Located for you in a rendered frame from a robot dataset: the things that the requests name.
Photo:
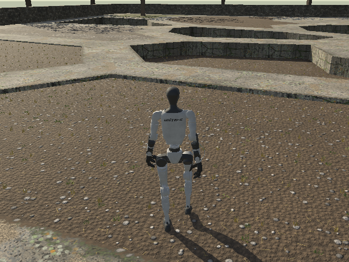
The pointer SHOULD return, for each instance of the robot left forearm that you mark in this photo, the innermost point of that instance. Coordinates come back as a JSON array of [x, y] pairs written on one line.
[[150, 146]]

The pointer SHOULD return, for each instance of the robot right forearm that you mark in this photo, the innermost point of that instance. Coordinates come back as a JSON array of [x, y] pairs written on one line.
[[196, 150]]

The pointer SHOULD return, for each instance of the right robot hand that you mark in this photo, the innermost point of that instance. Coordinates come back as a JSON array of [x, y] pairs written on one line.
[[199, 169]]

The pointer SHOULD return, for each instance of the robot right upper arm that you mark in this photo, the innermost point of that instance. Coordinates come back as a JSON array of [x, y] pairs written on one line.
[[192, 124]]

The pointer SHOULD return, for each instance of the right robot shin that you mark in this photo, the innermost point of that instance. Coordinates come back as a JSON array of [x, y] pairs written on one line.
[[188, 190]]

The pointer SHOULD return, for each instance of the left robot hand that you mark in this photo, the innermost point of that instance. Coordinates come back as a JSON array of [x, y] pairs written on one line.
[[151, 158]]

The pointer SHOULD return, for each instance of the robot left upper arm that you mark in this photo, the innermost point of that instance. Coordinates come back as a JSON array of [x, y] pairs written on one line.
[[154, 124]]

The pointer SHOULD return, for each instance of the left robot foot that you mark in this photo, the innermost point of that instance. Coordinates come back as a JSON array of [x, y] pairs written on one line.
[[167, 226]]

